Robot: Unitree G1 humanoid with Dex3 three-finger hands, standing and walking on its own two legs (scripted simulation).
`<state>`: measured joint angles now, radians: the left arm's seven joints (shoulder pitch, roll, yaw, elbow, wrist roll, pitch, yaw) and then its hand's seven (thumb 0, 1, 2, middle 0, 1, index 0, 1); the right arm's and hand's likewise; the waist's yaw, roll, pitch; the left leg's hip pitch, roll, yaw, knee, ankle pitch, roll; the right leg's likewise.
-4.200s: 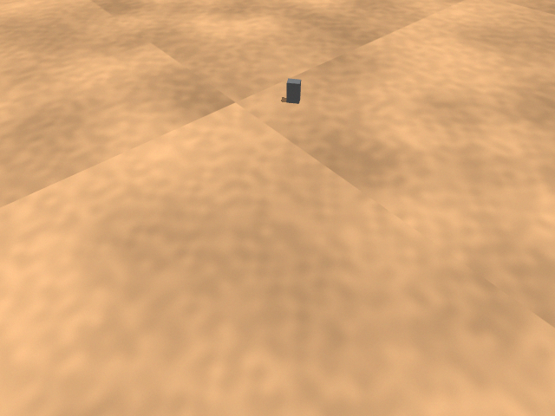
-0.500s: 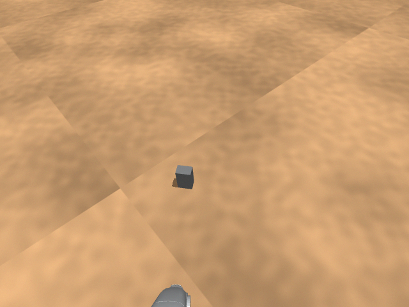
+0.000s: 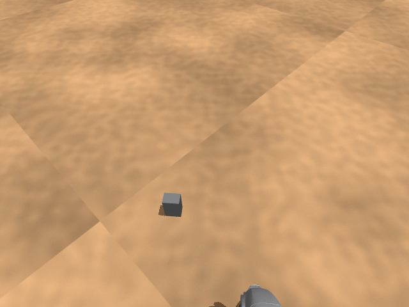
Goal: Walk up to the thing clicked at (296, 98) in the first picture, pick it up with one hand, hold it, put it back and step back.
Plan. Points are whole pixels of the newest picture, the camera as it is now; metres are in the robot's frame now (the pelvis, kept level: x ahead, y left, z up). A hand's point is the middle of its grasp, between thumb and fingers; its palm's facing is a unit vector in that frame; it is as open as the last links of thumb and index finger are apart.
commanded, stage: walk up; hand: left
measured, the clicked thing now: (172, 205) +0.69 +0.19 -0.70
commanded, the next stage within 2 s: none
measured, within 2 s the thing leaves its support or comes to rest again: neither
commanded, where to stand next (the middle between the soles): +0.35 +0.00 m, yaw +0 degrees
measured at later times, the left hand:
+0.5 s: hand (100, 276) +0.20 +0.25 -0.13, palm faces -0.01 -0.92 -0.39, open 7.4 cm
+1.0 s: hand (100, 246) +0.28 +0.29 -0.17, palm faces -0.07 -0.92 -0.38, open 7.4 cm
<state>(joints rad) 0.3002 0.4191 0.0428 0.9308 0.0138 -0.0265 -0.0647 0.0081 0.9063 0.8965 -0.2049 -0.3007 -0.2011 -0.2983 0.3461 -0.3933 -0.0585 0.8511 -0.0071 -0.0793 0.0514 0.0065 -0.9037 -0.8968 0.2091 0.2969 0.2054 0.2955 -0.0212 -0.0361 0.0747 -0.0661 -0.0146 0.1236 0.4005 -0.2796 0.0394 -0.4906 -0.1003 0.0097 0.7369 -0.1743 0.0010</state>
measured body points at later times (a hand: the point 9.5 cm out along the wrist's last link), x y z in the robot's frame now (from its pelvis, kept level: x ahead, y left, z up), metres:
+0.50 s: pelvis +0.15 -0.02 +0.00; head +0.15 -0.03 +0.45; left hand +0.20 +0.30 -0.10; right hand +0.20 -0.35 -0.12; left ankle +0.26 +0.14 -0.71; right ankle +0.15 -0.13 -0.74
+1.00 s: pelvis +0.24 +0.02 -0.02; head +0.27 +0.02 +0.43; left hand +0.29 +0.34 -0.14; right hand +0.32 -0.29 -0.13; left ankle +0.28 +0.13 -0.74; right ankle +0.28 -0.11 -0.74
